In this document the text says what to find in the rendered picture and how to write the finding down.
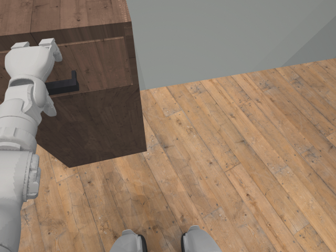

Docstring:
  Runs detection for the left robot hand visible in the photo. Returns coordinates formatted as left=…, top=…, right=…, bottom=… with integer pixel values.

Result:
left=5, top=38, right=62, bottom=117

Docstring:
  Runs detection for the left robot shin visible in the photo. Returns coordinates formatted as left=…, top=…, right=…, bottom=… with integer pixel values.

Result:
left=122, top=229, right=136, bottom=236

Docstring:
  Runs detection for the right robot thigh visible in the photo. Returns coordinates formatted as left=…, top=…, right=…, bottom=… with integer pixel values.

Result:
left=183, top=229, right=222, bottom=252

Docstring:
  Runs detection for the left robot upper arm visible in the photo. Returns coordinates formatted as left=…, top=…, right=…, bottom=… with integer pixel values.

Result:
left=0, top=151, right=41, bottom=252

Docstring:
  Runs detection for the cabinet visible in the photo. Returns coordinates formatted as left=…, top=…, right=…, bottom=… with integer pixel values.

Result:
left=0, top=0, right=147, bottom=168

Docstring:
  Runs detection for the handle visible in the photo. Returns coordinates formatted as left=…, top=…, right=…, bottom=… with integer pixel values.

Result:
left=45, top=70, right=79, bottom=96

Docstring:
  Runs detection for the robot left forearm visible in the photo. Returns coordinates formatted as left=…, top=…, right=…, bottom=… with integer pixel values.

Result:
left=0, top=75, right=46, bottom=154

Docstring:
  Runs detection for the drawer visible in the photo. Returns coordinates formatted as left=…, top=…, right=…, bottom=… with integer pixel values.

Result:
left=0, top=36, right=131, bottom=104

